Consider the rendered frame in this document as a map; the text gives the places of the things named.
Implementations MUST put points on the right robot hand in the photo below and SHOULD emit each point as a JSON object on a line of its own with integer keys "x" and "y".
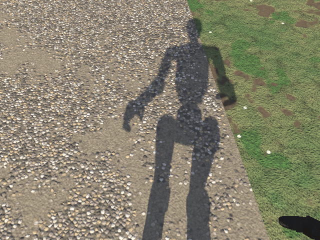
{"x": 308, "y": 225}

